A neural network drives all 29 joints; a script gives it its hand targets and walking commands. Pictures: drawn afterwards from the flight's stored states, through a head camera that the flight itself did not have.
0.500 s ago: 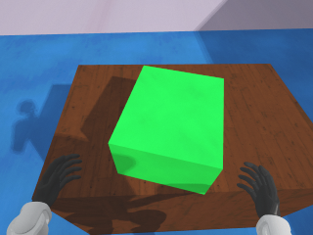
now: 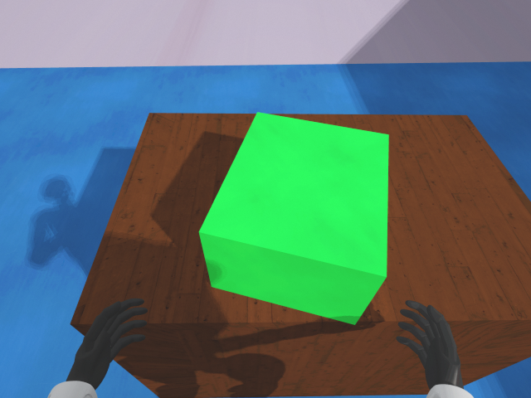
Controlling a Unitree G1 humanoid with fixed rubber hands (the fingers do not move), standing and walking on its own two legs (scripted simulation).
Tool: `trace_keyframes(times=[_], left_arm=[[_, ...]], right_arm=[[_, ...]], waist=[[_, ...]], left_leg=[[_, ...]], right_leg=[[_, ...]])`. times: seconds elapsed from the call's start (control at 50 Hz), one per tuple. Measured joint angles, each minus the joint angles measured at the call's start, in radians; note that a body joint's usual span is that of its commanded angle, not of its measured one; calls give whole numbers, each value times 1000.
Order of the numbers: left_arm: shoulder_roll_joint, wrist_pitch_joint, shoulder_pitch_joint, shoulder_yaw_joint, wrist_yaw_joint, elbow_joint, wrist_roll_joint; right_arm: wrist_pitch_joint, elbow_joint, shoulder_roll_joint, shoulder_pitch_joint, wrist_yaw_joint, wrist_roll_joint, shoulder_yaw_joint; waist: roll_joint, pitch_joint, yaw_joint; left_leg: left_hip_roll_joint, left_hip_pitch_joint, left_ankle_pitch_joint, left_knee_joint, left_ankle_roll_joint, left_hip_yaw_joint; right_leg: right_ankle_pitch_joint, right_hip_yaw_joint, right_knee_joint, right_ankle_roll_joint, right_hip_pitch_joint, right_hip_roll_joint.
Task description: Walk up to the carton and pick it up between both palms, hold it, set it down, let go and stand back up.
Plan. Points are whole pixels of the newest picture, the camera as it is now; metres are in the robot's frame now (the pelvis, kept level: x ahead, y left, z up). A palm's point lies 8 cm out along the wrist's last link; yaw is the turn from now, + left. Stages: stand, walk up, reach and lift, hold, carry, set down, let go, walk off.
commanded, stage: set down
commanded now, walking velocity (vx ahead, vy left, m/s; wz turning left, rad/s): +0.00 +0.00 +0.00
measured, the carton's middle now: (301, 209) +0.43 -0.05 +0.00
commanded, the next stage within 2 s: let go in 1.20 s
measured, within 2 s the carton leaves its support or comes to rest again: neither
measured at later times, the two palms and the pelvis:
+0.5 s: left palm (124, 380) +0.15 +0.21 -0.04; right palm (437, 383) +0.15 -0.23 -0.04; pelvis -0.01 -0.02 +0.00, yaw +0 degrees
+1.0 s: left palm (133, 382) +0.16 +0.21 -0.08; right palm (429, 382) +0.16 -0.24 -0.08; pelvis +0.01 -0.02 +0.00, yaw -1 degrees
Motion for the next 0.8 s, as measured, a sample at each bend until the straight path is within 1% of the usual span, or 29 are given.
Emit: trace_keyframes(times=[0.14,0.2,0.32,0.46,0.52,0.66,0.72,0.8], left_arm=[[-39,19,-43,-18,14,84,37],[-61,40,-52,-16,20,105,59],[-103,85,-64,-5,33,171,107],[-112,86,-100,-7,38,245,120],[-110,101,-117,-3,37,269,128],[-126,140,-144,23,35,318,171],[-132,140,-140,29,37,324,189],[-143,152,-151,39,45,358,217]], right_arm=[[14,114,-11,-70,29,-15,-5],[9,149,-15,-79,41,-19,-3],[-9,242,-26,-100,70,-61,-7],[-48,325,-13,-124,77,-93,1],[-57,354,-3,-138,75,-105,11],[-97,455,2,-177,85,-135,22],[-125,487,0,-181,90,-140,18],[-145,561,-15,-207,105,-152,14]], waist=[[0,-13,-7],[2,-19,-3],[5,-19,0],[-5,-19,2],[-9,-20,1],[-12,-11,-1],[-14,-8,-1],[-13,-1,-1]], left_leg=[[-2,14,11,-15,-2,1],[-2,23,17,-27,-4,5],[2,43,30,-52,-12,10],[6,29,38,-57,-24,5],[9,23,38,-57,-29,4],[14,25,37,-63,-36,4],[15,26,35,-66,-37,3],[16,26,31,-66,-37,4]], right_leg=[[4,4,-1,-3,7,-1],[6,10,-3,-3,10,0],[8,15,-5,-10,17,4],[-2,10,21,-21,-9,8],[-7,9,30,-25,-20,11],[-13,6,33,-32,-22,16],[-15,5,31,-33,-21,17],[-18,5,30,-33,-21,17]])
